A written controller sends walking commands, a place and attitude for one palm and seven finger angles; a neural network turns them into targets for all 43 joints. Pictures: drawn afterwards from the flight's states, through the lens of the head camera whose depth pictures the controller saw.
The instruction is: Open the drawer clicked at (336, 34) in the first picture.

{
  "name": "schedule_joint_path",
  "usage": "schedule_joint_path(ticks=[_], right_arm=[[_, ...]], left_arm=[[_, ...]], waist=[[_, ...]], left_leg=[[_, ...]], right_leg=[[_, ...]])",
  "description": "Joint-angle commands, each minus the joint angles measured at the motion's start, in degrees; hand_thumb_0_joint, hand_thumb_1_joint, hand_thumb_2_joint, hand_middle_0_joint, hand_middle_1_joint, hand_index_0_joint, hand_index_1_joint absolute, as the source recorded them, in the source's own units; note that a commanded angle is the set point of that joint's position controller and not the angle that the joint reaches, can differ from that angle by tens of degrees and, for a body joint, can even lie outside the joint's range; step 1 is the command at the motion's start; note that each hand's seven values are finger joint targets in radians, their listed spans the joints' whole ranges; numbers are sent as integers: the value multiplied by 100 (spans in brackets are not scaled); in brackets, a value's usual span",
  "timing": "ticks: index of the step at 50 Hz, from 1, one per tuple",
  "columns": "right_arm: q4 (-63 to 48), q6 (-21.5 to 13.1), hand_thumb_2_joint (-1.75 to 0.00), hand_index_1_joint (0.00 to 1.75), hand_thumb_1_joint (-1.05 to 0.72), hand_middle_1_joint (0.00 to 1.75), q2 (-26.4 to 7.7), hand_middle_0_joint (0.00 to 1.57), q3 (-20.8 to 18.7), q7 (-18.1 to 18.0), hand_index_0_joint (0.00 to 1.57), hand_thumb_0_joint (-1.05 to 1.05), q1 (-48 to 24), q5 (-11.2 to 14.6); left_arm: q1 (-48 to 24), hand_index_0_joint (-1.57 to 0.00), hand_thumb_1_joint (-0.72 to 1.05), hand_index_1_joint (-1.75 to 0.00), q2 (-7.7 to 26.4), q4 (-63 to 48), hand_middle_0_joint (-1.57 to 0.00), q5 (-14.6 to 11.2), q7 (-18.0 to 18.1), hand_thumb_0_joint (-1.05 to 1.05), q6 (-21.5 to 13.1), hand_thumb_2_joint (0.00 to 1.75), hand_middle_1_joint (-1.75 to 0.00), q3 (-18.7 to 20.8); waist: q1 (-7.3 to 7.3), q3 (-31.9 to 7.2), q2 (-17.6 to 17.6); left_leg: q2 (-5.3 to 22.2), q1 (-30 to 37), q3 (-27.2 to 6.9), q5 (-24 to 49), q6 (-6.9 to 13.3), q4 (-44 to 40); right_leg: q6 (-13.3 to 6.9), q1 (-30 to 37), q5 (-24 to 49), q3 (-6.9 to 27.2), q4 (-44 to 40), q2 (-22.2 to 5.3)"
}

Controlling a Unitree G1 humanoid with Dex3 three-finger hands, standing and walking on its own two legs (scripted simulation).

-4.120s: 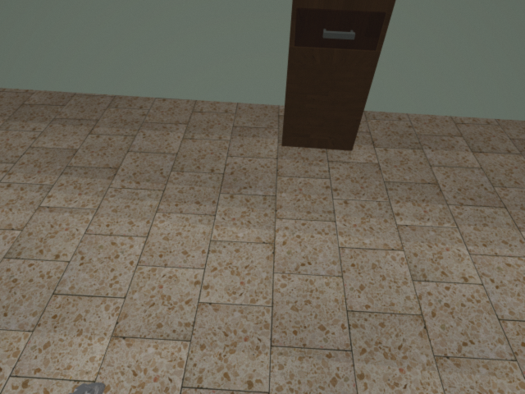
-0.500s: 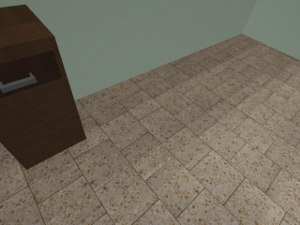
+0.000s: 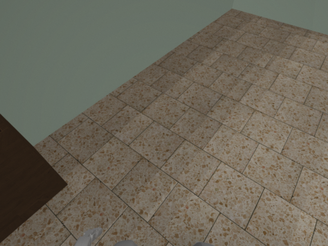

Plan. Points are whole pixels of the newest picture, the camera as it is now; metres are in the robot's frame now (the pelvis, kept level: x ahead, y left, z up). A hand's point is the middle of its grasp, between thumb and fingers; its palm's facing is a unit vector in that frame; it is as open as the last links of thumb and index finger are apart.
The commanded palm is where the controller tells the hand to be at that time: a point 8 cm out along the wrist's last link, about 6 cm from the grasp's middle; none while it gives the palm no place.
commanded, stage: turn to face it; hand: left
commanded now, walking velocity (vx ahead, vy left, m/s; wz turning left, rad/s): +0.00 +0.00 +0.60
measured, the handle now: out of the picture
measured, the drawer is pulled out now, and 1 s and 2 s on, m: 0.00 0.00 0.00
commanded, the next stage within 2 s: take the last steps up to it in 1.28 s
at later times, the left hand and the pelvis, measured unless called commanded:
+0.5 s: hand out of the picture +0.05 +0.26 -0.16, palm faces +0.33 -0.91 -0.25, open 7.4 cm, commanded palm none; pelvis +0.05 +0.04 +0.01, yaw +17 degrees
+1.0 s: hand out of the picture +0.01 +0.16 -0.13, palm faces +0.57 -0.78 -0.26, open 7.4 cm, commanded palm none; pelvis +0.05 -0.03 +0.02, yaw +36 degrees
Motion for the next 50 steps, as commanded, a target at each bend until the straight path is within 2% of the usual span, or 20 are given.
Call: schedule_joint_path(ticks=[1, 9, 13, 14, 15, 16, 17, 20, 24, 28, 32, 34, 35, 36, 37, 38, 39, 41, 44, 50], right_arm=[[-176, 133, -90, 30, -90, 30, -85, 20, 12, 48, 20, 0, 795, -55], [-963, 134, -90, 30, -90, 30, -339, 20, -93, 221, 20, 0, -405, -67], [-1105, 79, -90, 30, -90, 30, -634, 20, -175, 243, 20, 0, -232, -101], [-1130, 31, -90, 30, -90, 30, -1051, 20, -265, 241, 20, 0, 34, -121], [-1210, -3, -90, 30, -90, 30, -1618, 20, -379, 192, 20, 0, 260, -157], [-1043, -4, -90, 30, -90, 30, -1672, 20, -395, 104, 20, 0, 441, -160], [-1076, -25, -90, 30, -90, 30, -1637, 20, -380, 64, 20, 0, 259, -139], [-1370, -92, -90, 30, -90, 30, -1333, 20, -271, 48, 20, 0, -667, -102], [-1334, -70, -90, 30, -90, 30, -1412, 20, -309, 66, 20, 0, -587, -77], [-1280, 9, -90, 30, -90, 30, -1557, 20, -379, 99, 20, 0, -503, -98], [-1379, 93, -90, 30, -90, 30, -1626, 20, -428, 135, 20, 0, -828, -108], [-1468, 125, -90, 30, -90, 30, -1627, 20, -444, 161, 20, 0, -1040, -79], [-1538, 136, -90, 30, -90, 30, -1535, 20, -442, 175, 20, 0, -1134, -52], [-1616, 153, -90, 30, -90, 30, -1169, 20, -397, 213, 20, 0, -1063, 4], [-1799, 148, -90, 30, -90, 30, -909, 20, -344, 227, 20, 0, -1135, -31], [-1735, 208, -90, 30, -90, 30, -1271, 20, -419, 228, 20, 0, -1152, -113], [-1667, 261, -90, 30, -90, 30, -1201, 20, -445, 244, 20, 0, -1123, -94], [-1436, 306, -90, 30, -90, 30, -1086, 20, -395, 320, 20, 0, -941, -115], [-1409, 301, -90, 30, -90, 30, -1012, 20, -343, 339, 20, 0, -1025, -79], [-1501, 280, -90, 30, -90, 30, -914, 20, -222, 314, 20, 0, -1586, -48]], left_arm=[[173, -20, 90, -30, 737, -281, -20, 13, 109, 0, 71, 90, -30, 129], [362, -20, 90, -30, 1031, -460, -20, 94, 152, 0, 258, 90, -30, 322], [528, -20, 90, -30, 1126, -576, -20, 19, 98, 0, 349, 90, -30, 384], [585, -20, 90, -30, 900, -683, -20, -10, 77, 0, 398, 90, -30, 376], [436, -20, 90, -30, 605, -1009, -20, -34, 40, 0, 414, 90, -30, 308], [44, -20, 90, -30, 746, -1103, -20, 51, 71, 0, 458, 90, -30, 273], [-71, -20, 90, -30, 678, -1115, -20, 40, 55, 0, 431, 90, -30, 321], [427, -20, 90, -30, 807, -827, -20, 20, -21, 0, 412, 90, -30, 363], [474, -20, 90, -30, 852, -810, -20, -15, 3, 0, 454, 90, -30, 345], [299, -20, 90, -30, 841, -941, -20, -43, 38, 0, 459, 90, -30, 310], [584, -20, 90, -30, 868, -934, -20, -69, 63, 0, 439, 90, -30, 290], [960, -20, 90, -30, 976, -883, -20, -78, 77, 0, 400, 90, -30, 308], [1222, -20, 90, -30, 1070, -844, -20, -66, 96, 0, 361, 90, -30, 342], [1370, -20, 90, -30, 1518, -869, -20, 26, 141, 0, 302, 90, -30, 417], [1213, -20, 90, -30, 1962, -994, -20, 80, 150, 0, 308, 90, -30, 455], [984, -20, 90, -30, 1790, -1085, -20, 26, 168, 0, 285, 90, -30, 441], [612, -20, 90, -30, 1648, -1162, -20, 30, 186, 0, 317, 90, -30, 408], [180, -20, 90, -30, 1313, -1234, -20, 44, 141, 0, 287, 90, -30, 276], [590, -20, 90, -30, 1253, -1117, -20, 50, 140, 0, 248, 90, -30, 252], [1193, -20, 90, -30, 1522, -828, -20, 89, 123, 0, 268, 90, -30, 308]], waist=[[-38, -541, -819], [309, -362, -925], [178, -621, -386], [60, -761, 871], [-87, -620, 2185], [-276, -811, 1538], [-143, -902, 1213], [240, -1051, 534], [161, -1083, 369], [42, -986, 507], [168, -907, 804], [362, -947, 731], [508, -981, 546], [583, -972, -696], [593, -685, -2075], [546, -627, -1862], [317, -410, -1497], [74, -47, -1037], [257, -234, -1157], [578, -535, -1164]], left_leg=[[92, 72, -5, 481, -85, -475], [80, -188, 264, 222, -63, -2189], [-151, 769, 508, 1209, 26, -3790], [550, 1230, -770, 2146, 371, -4674], [1849, 1594, -2539, 3928, 1179, -5244], [1942, 1557, -2805, 3669, 1489, -5310], [1671, 1608, -2613, 3442, 1413, -5181], [935, 1480, -1404, 3223, 1053, -5070], [800, 1703, -1375, 3387, 1145, -5094], [785, 1678, -1746, 3283, 1228, -5028], [575, 1081, -2025, 3014, 1130, -4933], [367, 657, -2061, 2773, 963, -4689], [147, 166, -1937, 2277, 739, -4381], [-464, -865, -1354, 1074, 309, -3328], [-1128, -1520, -436, -627, -60, -1886], [-755, -1214, -817, -560, 32, -970], [-686, -1165, -758, -319, 29, -398], [-523, -1131, -501, 437, -96, 122], [-480, -1103, -259, 534, -227, -227], [-465, -703, 33, 39, -251, -1634]], right_leg=[[-276, -146, 1618, 612, -1959, -1689], [-290, 553, 617, 414, -1618, -2056], [130, 477, 488, -22, -429, -1790], [481, -159, -431, -203, 686, -1281], [916, -1398, -2555, -140, 2036, -526], [851, -1526, -2523, 633, 3036, -421], [839, -1790, -2074, 946, 3421, -407], [921, -1426, -956, 1063, 3325, -450], [985, -1163, -973, 1058, 2548, -338], [991, -881, -1261, 1062, 1747, -197], [891, -33, -1165, 981, 726, 22], [837, 689, -595, 930, -205, 99], [787, 1336, -138, 982, -1039, -47], [443, 2063, -565, 2092, -1981, -1158], [-191, 1658, -241, 3354, -2294, -2566], [-343, 856, -503, 3148, -2335, -2580], [-322, 518, -537, 2900, -2280, -2368], [-91, 349, 190, 1603, -1901, -1684], [-91, 912, 1053, 1133, -1713, -1620], [-307, 1621, 2009, 981, -1457, -1884]])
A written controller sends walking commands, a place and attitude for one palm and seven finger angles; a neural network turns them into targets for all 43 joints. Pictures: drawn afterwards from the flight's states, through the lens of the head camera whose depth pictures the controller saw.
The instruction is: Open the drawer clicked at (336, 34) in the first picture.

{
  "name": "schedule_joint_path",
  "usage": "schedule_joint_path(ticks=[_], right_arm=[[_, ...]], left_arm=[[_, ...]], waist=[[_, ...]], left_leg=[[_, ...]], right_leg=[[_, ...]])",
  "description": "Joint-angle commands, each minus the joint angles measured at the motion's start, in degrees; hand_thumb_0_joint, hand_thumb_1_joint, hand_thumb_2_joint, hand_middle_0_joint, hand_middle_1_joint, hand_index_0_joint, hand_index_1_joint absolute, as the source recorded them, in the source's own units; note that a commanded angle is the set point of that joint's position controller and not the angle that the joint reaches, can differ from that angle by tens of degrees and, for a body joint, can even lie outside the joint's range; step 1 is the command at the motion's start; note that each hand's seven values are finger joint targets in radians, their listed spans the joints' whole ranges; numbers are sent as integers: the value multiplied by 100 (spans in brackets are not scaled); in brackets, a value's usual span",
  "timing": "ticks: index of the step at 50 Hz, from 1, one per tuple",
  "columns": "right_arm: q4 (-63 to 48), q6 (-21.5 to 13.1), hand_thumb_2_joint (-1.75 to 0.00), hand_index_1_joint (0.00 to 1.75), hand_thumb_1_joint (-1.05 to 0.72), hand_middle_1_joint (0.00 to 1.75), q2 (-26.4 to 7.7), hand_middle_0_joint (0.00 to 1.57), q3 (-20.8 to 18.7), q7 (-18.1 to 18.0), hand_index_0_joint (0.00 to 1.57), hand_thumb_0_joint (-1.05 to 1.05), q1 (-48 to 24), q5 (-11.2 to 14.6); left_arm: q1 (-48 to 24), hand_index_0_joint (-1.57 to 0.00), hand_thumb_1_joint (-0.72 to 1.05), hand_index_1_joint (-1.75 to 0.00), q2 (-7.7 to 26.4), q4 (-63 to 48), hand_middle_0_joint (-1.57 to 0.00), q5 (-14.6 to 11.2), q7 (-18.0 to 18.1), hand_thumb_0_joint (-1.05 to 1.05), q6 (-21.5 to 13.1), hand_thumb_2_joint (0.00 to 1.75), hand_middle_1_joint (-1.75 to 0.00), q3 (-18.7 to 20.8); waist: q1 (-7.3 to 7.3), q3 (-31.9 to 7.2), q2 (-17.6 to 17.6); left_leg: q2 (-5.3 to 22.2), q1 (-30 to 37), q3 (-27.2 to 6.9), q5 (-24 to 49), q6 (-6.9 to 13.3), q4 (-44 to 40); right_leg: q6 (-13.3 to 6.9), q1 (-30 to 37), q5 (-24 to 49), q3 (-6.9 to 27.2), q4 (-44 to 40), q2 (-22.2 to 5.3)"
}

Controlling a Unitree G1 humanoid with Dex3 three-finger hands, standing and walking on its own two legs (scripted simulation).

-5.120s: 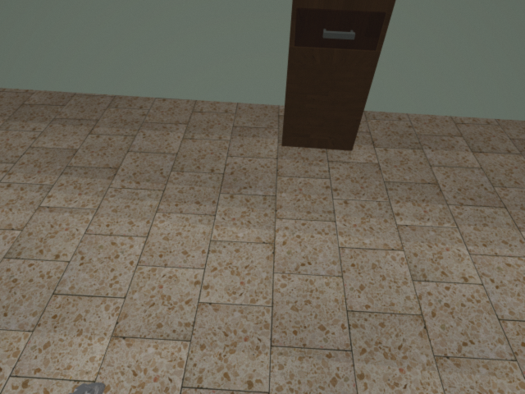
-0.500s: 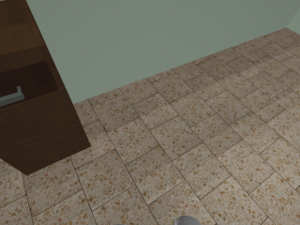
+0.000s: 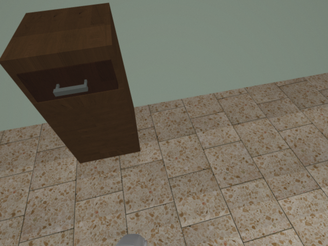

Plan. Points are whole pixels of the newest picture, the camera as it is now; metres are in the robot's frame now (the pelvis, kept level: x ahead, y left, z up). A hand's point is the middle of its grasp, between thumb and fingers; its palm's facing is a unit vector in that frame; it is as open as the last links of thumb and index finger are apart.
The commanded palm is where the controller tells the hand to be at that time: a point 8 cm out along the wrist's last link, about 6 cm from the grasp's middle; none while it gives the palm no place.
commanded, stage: turn to face it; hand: left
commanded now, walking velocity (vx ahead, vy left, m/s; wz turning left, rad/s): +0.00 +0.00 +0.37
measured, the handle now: (71, 87) +0.73 +0.45 -0.09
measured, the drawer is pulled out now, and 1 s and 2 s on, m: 0.00 0.00 0.00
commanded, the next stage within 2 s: take the last steps up to it in 0.28 s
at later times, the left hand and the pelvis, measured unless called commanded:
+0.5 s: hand out of the picture +0.02 +0.25 -0.16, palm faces +0.20 -0.94 -0.26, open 7.4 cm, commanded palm none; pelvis +0.00 +0.03 +0.00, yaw +10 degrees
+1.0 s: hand out of the picture -0.05 +0.20 -0.18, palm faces +0.38 -0.92 -0.15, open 7.4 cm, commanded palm none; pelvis +0.10 +0.09 -0.01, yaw +15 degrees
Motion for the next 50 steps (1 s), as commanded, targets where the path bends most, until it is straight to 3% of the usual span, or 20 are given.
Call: schedule_joint_path(ticks=[1, 4, 7, 8, 9, 10, 11, 15, 20, 25, 27, 28, 29, 30, 32, 35, 43, 47, 49, 50], right_arm=[[-557, -221, -90, 30, -90, 30, -166, 20, 63, -21, 20, 0, -648, 28], [-543, -296, -90, 30, -90, 30, -142, 20, 122, -59, 20, 0, -542, 65], [-361, -395, -90, 30, -90, 30, -321, 20, 105, -90, 20, 0, 36, 45], [-332, -464, -90, 30, -90, 30, -828, 20, -5, -109, 20, 0, 240, -1], [-307, -444, -90, 30, -90, 30, -1342, 20, -106, -136, 20, 0, 541, 6], [-152, -432, -90, 30, -90, 30, -1276, 20, -100, -205, 20, 0, 766, 3], [-113, -450, -90, 30, -90, 30, -1127, 20, -68, -282, 20, 0, 623, -11], [-241, -496, -90, 30, -90, 30, -692, 20, 86, -314, 20, 0, -72, 6], [-74, -489, -90, 30, -90, 30, -677, 20, 75, -303, 20, 0, 158, -18], [52, -495, -90, 30, -90, 30, -570, 20, 84, -260, 20, 0, 138, -39], [51, -540, -90, 30, -90, 30, -235, 20, 138, -236, 20, 0, 151, 29], [-124, -581, -90, 30, -90, 30, 169, 20, 224, -199, 20, 0, 154, 68], [-304, -524, -90, 30, -90, 30, -203, 20, 137, -161, 20, 0, -203, -14], [-272, -516, -90, 30, -90, 30, -215, 20, 108, -120, 20, 0, -396, -47], [-11, -504, -90, 30, -90, 30, -146, 20, 75, -38, 20, 0, -86, -65], [263, -468, -90, 30, -90, 30, 112, 20, 106, -4, 20, 0, 381, -54], [92, -591, -90, 30, -90, 30, 383, 20, 210, 58, 20, 0, -314, -11], [140, -710, -90, 30, -90, 30, 360, 20, 239, 42, 20, 0, -123, 12], [551, -806, -90, 30, -90, 30, 25, 20, 156, -64, 20, 0, 1117, -31], [752, -865, -90, 30, -90, 30, -591, 20, 14, -157, 20, 0, 1950, -111]], left_arm=[[447, -20, 90, -30, 1458, -194, -20, 57, 98, 0, -86, 90, -30, 411], [472, -20, 90, -30, 1533, -69, -20, 73, 95, 0, -62, 90, -30, 463], [324, -20, 90, -30, 1475, -10, -20, -19, 65, 0, -16, 90, -30, 468], [404, -20, 90, -30, 1233, -104, -20, -63, 41, 0, 12, 90, -30, 440], [150, -20, 90, -30, 861, -323, -20, -55, 11, 0, 30, 90, -30, 287], [-157, -20, 90, -30, 904, -373, -20, -8, 57, 0, 101, 90, -30, 260], [-243, -20, 90, -30, 836, -266, -20, -34, 79, 0, 124, 90, -30, 287], [51, -20, 90, -30, 879, 73, -20, -59, -10, 0, 116, 90, -30, 307], [-115, -20, 90, -30, 716, 55, -20, -72, 8, 0, 115, 90, -30, 236], [262, -20, 90, -30, 612, 214, -20, -13, -85, 0, -47, 90, -30, 212], [912, -20, 90, -30, 862, 441, -20, 53, -64, 0, -180, 90, -30, 274], [1289, -20, 90, -30, 1410, 518, -20, 115, -11, 0, -241, 90, -30, 391], [1499, -20, 90, -30, 1577, 498, -20, 27, 30, 0, -218, 90, -30, 411], [1330, -20, 90, -30, 1454, 502, -20, 18, 43, 0, -267, 90, -30, 413], [773, -20, 90, -30, 999, 446, -20, 26, 35, 0, -346, 90, -30, 278], [784, -20, 90, -30, 708, 499, -20, 10, 37, 0, -443, 90, -30, 199], [1595, -20, 90, -30, 703, 1115, -20, 43, 50, 0, -522, 90, -30, 192], [1509, -20, 90, -30, 797, 1233, -20, 54, 65, 0, -441, 90, -30, 253], [1358, -20, 90, -30, 679, 1246, -20, 22, 51, 0, -401, 90, -30, 256], [1570, -20, 90, -30, 360, 1163, -20, -29, 14, 0, -373, 90, -30, 216]], waist=[[352, -440, -1143], [363, -667, -1381], [8, -920, -970], [-96, -1181, 189], [-275, -1055, 1530], [-403, -1006, 1193], [-314, -906, 1407], [21, -634, 727], [-48, -636, 666], [138, -404, 780], [457, -356, -243], [594, -294, -1936], [745, -62, -1613], [678, 253, -1563], [269, 607, -817], [94, 399, -860], [371, 339, -932], [246, 211, -1116], [-329, -355, -310], [-556, -1037, 1071]], left_leg=[[9, -106, 301, -358, 4, -965], [-49, 478, 461, -425, 115, -1914], [-33, 1820, 538, 1094, 270, -3758], [915, 2890, -574, 2491, 649, -4041], [2164, 3270, -1834, 4673, 1337, -4012], [2235, 2931, -1733, 5018, 1674, -3938], [1979, 2791, -1559, 5106, 1663, -3879], [1242, 2389, -705, 4711, 1335, -3921], [1234, 2387, -889, 4123, 1413, -4014], [1002, 1552, -1194, 1165, 1279, -4066], [349, 307, -728, -97, 845, -2891], [-372, -915, 113, -995, 488, -1404], [-141, -1132, -225, -1237, 457, -500], [18, -1210, -459, -740, 494, 20], [239, -1075, -396, 288, 445, 344], [287, -737, -94, 1018, 287, 169], [330, -650, 450, 1069, 312, -1616], [163, 463, 651, 754, 528, -2541], [6, 2360, 696, 1033, 607, -3381], [1209, 3603, -763, 1178, 929, -3708]], right_leg=[[-672, 776, 2589, 931, -806, -1424], [-652, 858, 3077, 878, -471, -1494], [-103, 338, 2726, 364, 379, -1159], [271, -744, 1391, 87, 1330, -698], [564, -2002, -1842, 155, 2347, -120], [511, -2019, -2059, 707, 2956, -70], [519, -2118, -1828, 939, 3285, -58], [558, -1735, -868, 949, 3187, 53], [554, -1273, -924, 897, 2077, 215], [410, -173, -519, 575, 480, 518], [250, 1291, -243, 1124, -829, 32], [-295, 1847, -870, 3054, -1666, -1486], [-732, 1197, -1618, 3833, -2144, -2149], [-778, 689, -2095, 3911, -2320, -1968], [-516, 123, -1687, 2786, -2262, -1498], [-311, 142, -244, 1520, -2143, -1010], [-526, 844, 1279, 1028, -1879, -1062], [-496, 640, 1474, 896, -1353, -1072], [-278, 22, 1750, 475, 268, -646], [-14, -970, 258, 91, 1899, -16]])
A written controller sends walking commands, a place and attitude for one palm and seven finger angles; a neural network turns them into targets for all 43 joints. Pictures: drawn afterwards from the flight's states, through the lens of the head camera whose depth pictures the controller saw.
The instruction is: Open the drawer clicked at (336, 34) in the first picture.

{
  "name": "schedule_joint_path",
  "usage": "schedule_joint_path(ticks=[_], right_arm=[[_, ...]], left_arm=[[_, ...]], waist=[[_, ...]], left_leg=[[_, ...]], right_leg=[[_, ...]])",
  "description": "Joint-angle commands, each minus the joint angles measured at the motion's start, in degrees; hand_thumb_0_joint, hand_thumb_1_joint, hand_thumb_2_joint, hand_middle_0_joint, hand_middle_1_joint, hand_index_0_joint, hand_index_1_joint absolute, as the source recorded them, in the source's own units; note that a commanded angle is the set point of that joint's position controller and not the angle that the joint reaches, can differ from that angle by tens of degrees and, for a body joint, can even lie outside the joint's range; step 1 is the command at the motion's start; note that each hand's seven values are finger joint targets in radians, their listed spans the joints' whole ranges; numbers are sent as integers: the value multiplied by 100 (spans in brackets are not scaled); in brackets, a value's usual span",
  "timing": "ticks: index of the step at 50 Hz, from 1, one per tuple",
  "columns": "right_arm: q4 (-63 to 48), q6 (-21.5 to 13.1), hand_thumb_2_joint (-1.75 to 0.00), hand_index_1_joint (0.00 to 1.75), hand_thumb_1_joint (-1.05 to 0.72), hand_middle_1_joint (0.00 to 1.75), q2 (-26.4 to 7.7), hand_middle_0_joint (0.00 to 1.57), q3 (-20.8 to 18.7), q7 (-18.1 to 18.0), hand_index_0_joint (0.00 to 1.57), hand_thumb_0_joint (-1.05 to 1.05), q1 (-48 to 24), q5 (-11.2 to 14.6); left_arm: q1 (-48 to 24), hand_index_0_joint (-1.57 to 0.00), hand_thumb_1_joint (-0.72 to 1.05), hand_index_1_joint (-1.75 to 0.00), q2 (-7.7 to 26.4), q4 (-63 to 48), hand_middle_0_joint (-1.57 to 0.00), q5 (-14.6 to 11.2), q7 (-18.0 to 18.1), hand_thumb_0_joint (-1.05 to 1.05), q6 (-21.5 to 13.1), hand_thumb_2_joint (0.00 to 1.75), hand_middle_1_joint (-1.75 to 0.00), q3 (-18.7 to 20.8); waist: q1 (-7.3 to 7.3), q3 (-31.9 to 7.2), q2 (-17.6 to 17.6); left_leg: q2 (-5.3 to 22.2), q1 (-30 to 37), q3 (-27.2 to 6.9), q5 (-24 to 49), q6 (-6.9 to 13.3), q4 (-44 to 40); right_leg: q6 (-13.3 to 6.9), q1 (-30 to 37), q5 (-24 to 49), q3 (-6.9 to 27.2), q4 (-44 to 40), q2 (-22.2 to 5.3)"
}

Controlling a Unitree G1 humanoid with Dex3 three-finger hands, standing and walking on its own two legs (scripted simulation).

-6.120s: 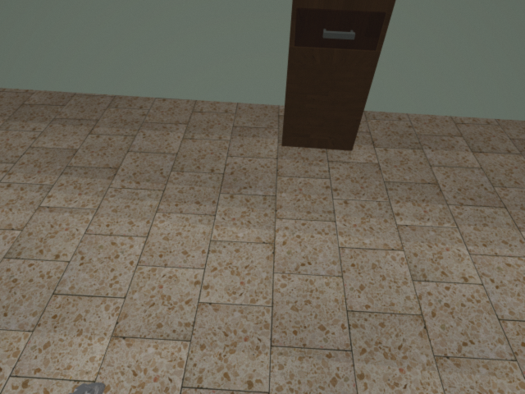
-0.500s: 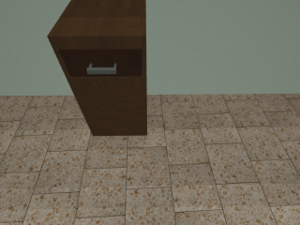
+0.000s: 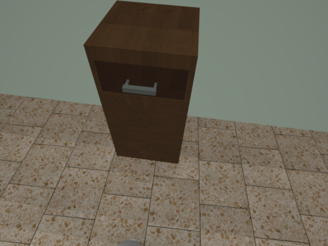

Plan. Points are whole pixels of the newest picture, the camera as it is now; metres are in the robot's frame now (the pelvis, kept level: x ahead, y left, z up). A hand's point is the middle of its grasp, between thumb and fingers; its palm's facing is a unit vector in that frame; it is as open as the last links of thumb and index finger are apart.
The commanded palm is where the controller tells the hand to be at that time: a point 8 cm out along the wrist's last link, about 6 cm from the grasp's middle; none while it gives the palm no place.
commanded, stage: take the last steps up to it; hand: left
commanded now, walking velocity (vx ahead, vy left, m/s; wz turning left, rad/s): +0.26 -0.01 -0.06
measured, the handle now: (140, 86) +0.70 +0.18 -0.08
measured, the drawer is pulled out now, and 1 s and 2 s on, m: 0.00 0.00 0.00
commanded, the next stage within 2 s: come to a stop and stand still in 0.32 s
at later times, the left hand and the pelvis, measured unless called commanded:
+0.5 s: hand (118, 195) +0.27 +0.17 -0.15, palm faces -0.05 -0.97 -0.22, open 7.4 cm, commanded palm none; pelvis +0.15 +0.00 +0.00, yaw -3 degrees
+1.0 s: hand (91, 214) +0.21 +0.24 -0.17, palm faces +0.02 -0.98 -0.20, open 7.4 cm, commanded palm none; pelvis +0.17 +0.05 +0.01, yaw -3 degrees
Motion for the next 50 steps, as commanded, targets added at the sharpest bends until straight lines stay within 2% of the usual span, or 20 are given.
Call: schedule_joint_path(ticks=[1, 3, 5, 8, 18, 21, 22, 23, 24, 27, 30, 35, 39, 40, 41, 42, 43, 45, 46, 50], right_arm=[[277, -280, -90, 30, -90, 30, -1508, 20, -319, -274, 20, 0, 2232, -50], [173, -252, -90, 30, -90, 30, -1177, 20, -260, -342, 20, 0, 1479, -13], [2, -313, -90, 30, -90, 30, -588, 20, -95, -350, 20, 0, 808, -31], [-59, -408, -90, 30, -90, 30, -403, 20, -54, -376, 20, 0, 579, -13], [110, -301, -90, 30, -90, 30, -606, 20, -125, -346, 20, 0, 810, -68], [170, -264, -90, 30, -90, 30, -505, 20, -77, -347, 20, 0, 784, -42], [192, -281, -90, 30, -90, 30, -308, 20, -24, -344, 20, 0, 869, -2], [141, -297, -90, 30, -90, 30, -31, 20, 48, -333, 20, 0, 1117, 41], [144, -187, -90, 30, -90, 30, -152, 20, 54, -384, 20, 0, 1180, 72], [245, -13, -90, 30, -90, 30, -15, 20, 69, -439, 20, 0, 935, 131], [231, 161, -90, 30, -90, 30, 46, 20, 24, -423, 20, 0, 935, 110], [-64, 279, -90, 30, -90, 30, -108, 20, -87, -375, 20, 0, 663, 68], [-121, 209, -90, 30, -90, 30, -117, 20, -87, -357, 20, 0, 903, 57], [-86, 160, -90, 30, -90, 30, -185, 20, -75, -349, 20, 0, 994, 41], [-159, 87, -90, 30, -90, 30, -480, 20, -95, -346, 20, 0, 949, -3], [-354, 55, -90, 30, -90, 30, -880, 20, -134, -353, 20, 0, 687, -49], [-433, 46, -90, 30, -90, 30, -944, 20, -134, -405, 20, 0, 403, -49], [-445, 8, -90, 30, -90, 30, -780, 20, -35, -491, 20, 0, -18, -62], [-437, -9, -90, 30, -90, 30, -739, 20, -5, -503, 20, 0, -121, -55], [-259, -48, -90, 30, -90, 30, -795, 20, -36, -555, 20, 0, 297, -14]], left_arm=[[-64, -20, 90, -30, 459, -549, -20, -73, 15, 0, -36, 90, -30, 114], [-741, -20, 90, -30, 470, -662, -20, -60, 20, 0, -8, 90, -30, 128], [-842, -20, 90, -30, 453, -576, -20, -2, -78, 0, 39, 90, -30, 173], [-468, -20, 90, -30, 269, -503, -20, 18, -86, 0, 174, 90, -30, 162], [-1612, -20, 90, -30, 455, -1080, -20, 9, -97, 0, 212, 90, -30, 162], [-1116, -20, 90, -30, 602, -939, -20, 19, -83, 0, 124, 90, -30, 203], [-701, -20, 90, -30, 863, -794, -20, 30, -40, 0, 44, 90, -30, 238], [-405, -20, 90, -30, 1260, -696, -20, 17, 22, 0, -14, 90, -30, 285], [-353, -20, 90, -30, 1339, -696, -20, -80, 54, 0, -23, 90, -30, 255], [-1425, -20, 90, -30, 1171, -896, -20, -36, 184, 0, 89, 90, -30, 197], [-1614, -20, 90, -30, 1187, -972, -20, -12, 232, 0, 233, 90, -30, 272], [-1803, -20, 90, -30, 1326, -1133, -20, 24, 231, 0, 366, 90, -30, 371], [-1952, -20, 90, -30, 1290, -1187, -20, 10, 201, 0, 428, 90, -30, 373], [-1939, -20, 90, -30, 1215, -1193, -20, -30, 183, 0, 459, 90, -30, 343], [-1751, -20, 90, -30, 942, -1239, -20, -65, 157, 0, 489, 90, -30, 287], [-1638, -20, 90, -30, 671, -1291, -20, -99, 135, 0, 513, 90, -30, 226], [-1753, -20, 90, -30, 799, -1268, -20, -60, 138, 0, 557, 90, -30, 222], [-1601, -20, 90, -30, 889, -1053, -20, -24, 80, 0, 565, 90, -30, 262], [-1383, -20, 90, -30, 877, -924, -20, -29, 40, 0, 538, 90, -30, 263], [-1310, -20, 90, -30, 922, -796, -20, -24, -15, 0, 516, 90, -30, 245]], waist=[[-1021, -1127, 1989], [-872, -503, 1367], [-546, 201, 557], [-254, 87, 647], [-363, 368, 545], [-95, 171, 133], [52, -134, -401], [-15, -489, -1297], [-38, -832, -1418], [-296, -582, -541], [-316, -581, -483], [-289, -566, -717], [-481, -722, -948], [-545, -674, -669], [-476, -648, 342], [-404, -374, 1546], [-459, -249, 1449], [-256, -15, 1096], [-186, -145, 902], [-387, -428, 618]], left_leg=[[1973, 3555, -2817, 544, 859, -1649], [2030, 2403, -2564, -647, 1058, -2038], [1619, 1206, -1768, -542, 865, -2301], [1304, 992, -911, 401, 859, -2375], [1279, 1242, -634, 927, 881, -1978], [910, 951, -354, 699, 538, -1043], [496, 553, -37, 590, 276, -97], [-100, -190, 324, -767, -29, 876], [-212, 209, -56, -2261, -124, 1652], [-6, 323, -628, -1970, -179, 1814], [-160, 388, -453, -1613, -267, 1432], [-244, 319, -463, -1370, -319, 1438], [-241, 1026, -329, -287, -284, -118], [-155, 1474, -303, 327, -244, -738], [512, 1601, -1119, 778, 0, -1310], [1563, 980, -2227, 1197, 463, -1983], [1767, 340, -2545, 523, 771, -2360], [1423, 326, -2153, 79, 737, -2355], [1285, 705, -1879, 226, 718, -2243], [1271, 1826, -1529, 1536, 695, -2021]], right_leg=[[-400, -3219, -1187, 133, 3821, 470], [-554, -3712, -688, 749, 4858, 57], [-503, -3375, 59, 841, 4582, -200], [-384, -2952, 447, 732, 3873, -175], [-332, -2342, 809, 442, 1508, 109], [-422, -1164, 1347, 298, 502, 330], [-570, -340, 2258, 931, 243, -126], [-1054, 388, 4028, 2237, -29, -1272], [-1535, 27, 5185, 2572, -383, -1707], [-1709, -695, 5809, 1806, -166, -1489], [-1525, -832, 5367, 1360, -156, -1271], [-1534, -1081, 4795, 1353, -197, -1259], [-1153, -1314, 3372, 1177, 125, -907], [-916, -1666, 2599, 1063, 348, -688], [-626, -2131, 1305, 820, 911, -156], [-343, -2335, -285, 480, 1637, 404], [-347, -2121, -792, 924, 2454, 497], [-363, -2284, -349, 1331, 3101, 450], [-316, -2433, -136, 1313, 3196, 466], [-144, -2772, 84, 1253, 3165, 442]])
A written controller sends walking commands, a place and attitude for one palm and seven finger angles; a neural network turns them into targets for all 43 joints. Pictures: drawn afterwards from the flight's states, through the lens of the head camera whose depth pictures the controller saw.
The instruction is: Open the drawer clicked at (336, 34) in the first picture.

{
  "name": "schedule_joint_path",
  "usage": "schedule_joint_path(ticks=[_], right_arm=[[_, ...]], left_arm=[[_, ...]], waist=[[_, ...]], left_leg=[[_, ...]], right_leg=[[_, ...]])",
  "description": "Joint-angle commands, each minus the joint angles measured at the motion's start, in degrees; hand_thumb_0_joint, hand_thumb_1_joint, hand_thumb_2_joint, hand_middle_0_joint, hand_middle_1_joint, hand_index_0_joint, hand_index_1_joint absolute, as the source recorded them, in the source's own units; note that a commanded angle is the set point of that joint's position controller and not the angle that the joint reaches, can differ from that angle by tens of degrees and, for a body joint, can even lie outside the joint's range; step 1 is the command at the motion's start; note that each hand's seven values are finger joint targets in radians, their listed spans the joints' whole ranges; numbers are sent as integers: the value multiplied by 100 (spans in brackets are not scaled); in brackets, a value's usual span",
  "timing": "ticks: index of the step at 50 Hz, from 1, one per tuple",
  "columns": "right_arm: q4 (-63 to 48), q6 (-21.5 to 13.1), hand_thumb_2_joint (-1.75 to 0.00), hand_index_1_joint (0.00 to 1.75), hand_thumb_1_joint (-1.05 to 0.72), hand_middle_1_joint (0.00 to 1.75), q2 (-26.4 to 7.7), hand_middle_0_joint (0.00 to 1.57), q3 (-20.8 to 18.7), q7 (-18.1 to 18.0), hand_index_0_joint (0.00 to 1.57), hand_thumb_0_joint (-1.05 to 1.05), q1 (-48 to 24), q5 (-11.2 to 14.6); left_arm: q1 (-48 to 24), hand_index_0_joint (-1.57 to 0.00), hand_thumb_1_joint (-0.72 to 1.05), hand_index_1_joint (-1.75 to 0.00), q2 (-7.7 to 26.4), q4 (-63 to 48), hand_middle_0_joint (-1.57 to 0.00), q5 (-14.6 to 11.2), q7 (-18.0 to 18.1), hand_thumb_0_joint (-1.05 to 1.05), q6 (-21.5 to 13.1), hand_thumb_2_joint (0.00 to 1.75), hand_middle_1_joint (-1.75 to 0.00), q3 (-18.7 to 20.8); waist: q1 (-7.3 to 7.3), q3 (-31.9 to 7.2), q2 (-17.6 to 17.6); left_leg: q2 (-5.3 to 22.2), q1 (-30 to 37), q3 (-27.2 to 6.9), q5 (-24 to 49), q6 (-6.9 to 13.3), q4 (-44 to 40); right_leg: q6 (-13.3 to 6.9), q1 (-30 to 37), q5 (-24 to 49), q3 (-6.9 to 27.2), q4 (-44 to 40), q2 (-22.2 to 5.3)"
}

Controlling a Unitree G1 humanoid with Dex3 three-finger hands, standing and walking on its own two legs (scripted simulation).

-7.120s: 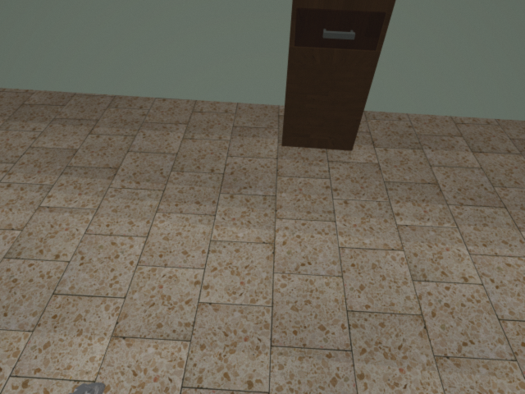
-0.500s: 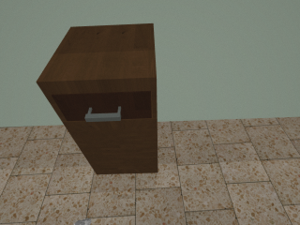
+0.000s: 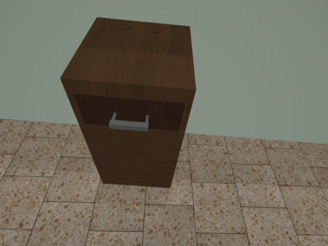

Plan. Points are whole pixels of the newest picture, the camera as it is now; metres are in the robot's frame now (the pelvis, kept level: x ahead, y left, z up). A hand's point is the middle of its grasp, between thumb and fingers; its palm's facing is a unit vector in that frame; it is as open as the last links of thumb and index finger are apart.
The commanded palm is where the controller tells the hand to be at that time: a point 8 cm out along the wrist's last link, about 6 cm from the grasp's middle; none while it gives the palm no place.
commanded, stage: come to a stop and stand still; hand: left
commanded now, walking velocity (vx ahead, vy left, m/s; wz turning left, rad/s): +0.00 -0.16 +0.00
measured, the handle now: (130, 121) +0.53 +0.16 -0.09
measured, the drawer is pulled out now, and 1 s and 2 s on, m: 0.00 0.00 0.00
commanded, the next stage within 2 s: look again from close up in 1.52 s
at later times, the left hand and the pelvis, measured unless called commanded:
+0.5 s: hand out of the picture +0.00 +0.10 -0.17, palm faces +0.01 -0.97 -0.23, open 7.3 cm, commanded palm none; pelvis -0.02 -0.08 +0.00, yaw -1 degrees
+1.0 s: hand out of the picture -0.02 +0.05 -0.18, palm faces +0.07 -0.99 -0.15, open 7.4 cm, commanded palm none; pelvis +0.01 -0.09 +0.00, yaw +0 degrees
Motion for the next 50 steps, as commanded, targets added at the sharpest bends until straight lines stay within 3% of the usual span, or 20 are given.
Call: schedule_joint_path(ticks=[1, 5, 9, 11, 13, 14, 15, 16, 17, 18, 19, 20, 22, 25, 27, 33, 36, 40, 50], right_arm=[[-59, -147, -90, 30, -90, 30, -1038, 20, -216, -126, 20, 0, 543, -6], [71, -98, -90, 30, -90, 30, -1149, 20, -286, -138, 20, 0, 798, -10], [134, -48, -90, 30, -90, 30, -1188, 20, -306, -67, 20, 0, 668, -28], [164, -33, -90, 30, -90, 30, -1189, 20, -315, -25, 20, 0, 529, -33], [210, -30, -90, 30, -90, 30, -1137, 20, -310, 0, 20, 0, 497, -8], [229, -32, -90, 30, -90, 30, -1044, 20, -305, 23, 20, 0, 480, 29], [248, -45, -90, 30, -90, 30, -787, 20, -262, 42, 20, 0, 573, 60], [218, -49, -90, 30, -90, 30, -514, 20, -187, 70, 20, 0, 589, 90], [209, -35, -90, 30, -90, 30, -366, 20, -118, 115, 20, 0, 571, 70], [200, 28, -90, 30, -90, 30, -359, 20, -95, 99, 20, 0, 433, 2], [240, 61, -90, 30, -90, 30, -443, 20, -104, 91, 20, 0, 466, -10], [365, 47, -90, 30, -90, 30, -399, 20, -86, 78, 20, 0, 677, -19], [580, -13, -90, 30, -90, 30, -335, 20, -36, 54, 20, 0, 1023, 5], [657, -30, -90, 30, -90, 30, -383, 20, -6, 12, 20, 0, 1087, 12], [709, -25, -90, 30, -90, 30, -353, 20, 4, -5, 20, 0, 1047, 11], [739, -22, -90, 30, -90, 30, -308, 20, 7, -48, 20, 0, 1074, 27], [749, -19, -90, 30, -90, 30, -283, 20, 1, -56, 20, 0, 1097, 33], [729, -44, -90, 30, -90, 30, -281, 20, 5, -79, 20, 0, 1033, 50], [671, -99, -90, 30, -90, 30, -363, 20, 9, -110, 20, 0, 834, 55]], left_arm=[[237, -20, 90, -30, 308, -173, -20, 30, -26, 0, -67, 90, -30, 40], [113, -20, 90, -30, 251, -199, -20, 18, -35, 0, -12, 90, -30, 23], [60, -20, 90, -30, 100, -163, -20, -4, -41, 0, -29, 90, -30, -56], [256, -20, 90, -30, 32, -72, -20, -25, -25, 0, -54, 90, -30, -94], [546, -20, 90, -30, 17, 79, -20, -21, -5, 0, -110, 90, -30, -107], [749, -20, 90, -30, 84, 156, -20, -15, 17, 0, -158, 90, -30, -103], [741, -20, 90, -30, 255, 173, -20, 3, 52, 0, -225, 90, -30, -101], [594, -20, 90, -30, 478, 151, -20, 2, 80, 0, -280, 90, -30, -105], [374, -20, 90, -30, 632, 90, -20, -21, 79, 0, -290, 90, -30, -115], [346, -20, 90, -30, 663, 96, -20, -17, 88, 0, -344, 90, -30, -74], [241, -20, 90, -30, 494, 111, -20, -10, 102, 0, -320, 90, -30, -124], [157, -20, 90, -30, 326, 104, -20, -24, 111, 0, -320, 90, -30, -157], [207, -20, 90, -30, 211, 139, -20, -70, 107, 0, -344, 90, -30, -192], [436, -20, 90, -30, 78, 176, -20, -87, 126, 0, -349, 90, -30, -215], [544, -20, 90, -30, 123, 245, -20, -103, 122, 0, -350, 90, -30, -184], [698, -20, 90, -30, 92, 314, -20, -100, 149, 0, -372, 90, -30, -174], [741, -20, 90, -30, 36, 330, -20, -87, 158, 0, -371, 90, -30, -173], [906, -20, 90, -30, -16, 384, -20, -81, 177, 0, -386, 90, -30, -175], [1043, -20, 90, -30, -77, 437, -20, -55, 187, 0, -391, 90, -30, -183]], waist=[[-235, -385, 822], [-369, -387, 977], [-383, -292, 1215], [-286, -288, 1363], [-144, -302, 1187], [-54, -368, 987], [-80, -284, 471], [-163, -204, -184], [-222, -125, -241], [-108, 152, -1297], [-153, 474, -1318], [-242, 601, -1033], [-314, 446, -373], [-224, 535, -275], [-169, 481, 114], [-156, 232, 89], [-179, 273, 4], [-150, 191, -12], [-127, 70, 188]], left_leg=[[1673, 1139, -1314, 1828, 562, -1087], [1790, 1387, -1283, 2322, 670, -961], [1599, 917, -1243, 1146, 624, -1083], [1506, 619, -1230, 500, 559, -1145], [1300, 226, -1113, 86, 380, -982], [1129, 57, -920, -59, 213, -772], [816, -292, -657, -212, -33, -378], [447, -412, -281, -506, -266, -39], [298, -179, -193, -650, -334, 47], [258, -209, -194, -664, -321, 268], [325, -174, -265, -666, -295, 471], [364, -124, -304, -345, -278, 446], [391, 142, -338, 285, -281, 87], [487, 281, -419, 481, -299, -113], [476, 317, -372, 628, -337, -80], [471, 342, -311, 612, -366, -43], [488, 395, -315, 611, -365, -80], [493, 432, -297, 833, -358, -59], [581, 744, -301, 1407, -319, -32]], right_leg=[[153, -525, 21, 222, 219, -145], [185, -373, -281, 78, -185, -194], [92, 156, -443, -140, -1002, -175], [22, 499, -255, -242, -1528, -133], [-15, 1110, 493, -378, -2472, -83], [-11, 1507, 997, -364, -3132, -122], [-111, 1793, 1113, 72, -3567, -459], [-354, 1554, 870, 741, -3836, -1084], [-526, 988, 330, 903, -4049, -1412], [-598, 592, 166, 1126, -4333, -1275], [-633, 294, -48, 1047, -4432, -1240], [-661, 326, 239, 901, -4292, -1106], [-577, 568, 882, 528, -3879, -876], [-445, 547, 769, 441, -3870, -662], [-397, 725, 1124, 420, -3829, -649], [-327, 1105, 1878, 411, -3744, -656], [-324, 1069, 1844, 372, -3726, -617], [-249, 1267, 2597, 283, -3560, -588], [-300, 1354, 3197, 130, -3281, -538]])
